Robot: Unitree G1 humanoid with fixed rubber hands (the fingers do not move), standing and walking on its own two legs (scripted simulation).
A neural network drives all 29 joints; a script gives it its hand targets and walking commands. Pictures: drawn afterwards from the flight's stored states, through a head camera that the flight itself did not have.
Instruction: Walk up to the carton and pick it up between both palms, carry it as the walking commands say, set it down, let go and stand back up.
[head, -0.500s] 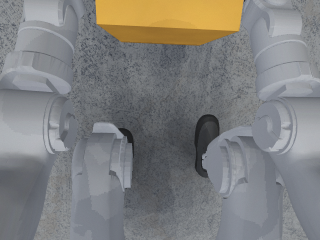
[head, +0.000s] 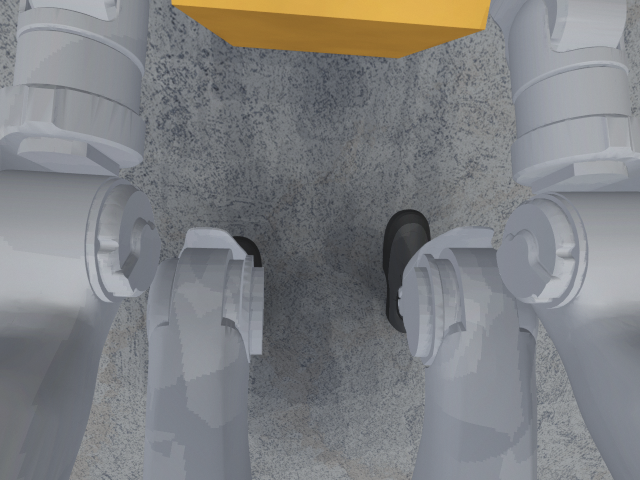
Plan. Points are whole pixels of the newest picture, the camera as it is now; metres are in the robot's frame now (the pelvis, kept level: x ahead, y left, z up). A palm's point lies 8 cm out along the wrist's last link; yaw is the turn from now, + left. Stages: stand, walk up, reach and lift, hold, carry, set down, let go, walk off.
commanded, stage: reach and lift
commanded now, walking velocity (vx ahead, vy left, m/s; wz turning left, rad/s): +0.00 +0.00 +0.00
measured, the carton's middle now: out of the picture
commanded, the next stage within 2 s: none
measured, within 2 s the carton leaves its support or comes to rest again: neither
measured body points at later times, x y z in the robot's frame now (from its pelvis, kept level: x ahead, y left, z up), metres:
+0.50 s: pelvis +0.00 +0.00 +0.04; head +0.38 +0.01 +0.26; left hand +0.60 +0.14 -0.12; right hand +0.57 -0.17 -0.13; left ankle +0.10 +0.12 -0.36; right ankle +0.14 -0.15 -0.36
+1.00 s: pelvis -0.02 +0.00 +0.08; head +0.35 +0.00 +0.32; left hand +0.57 +0.14 -0.05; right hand +0.55 -0.17 -0.06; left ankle +0.10 +0.12 -0.36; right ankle +0.14 -0.15 -0.36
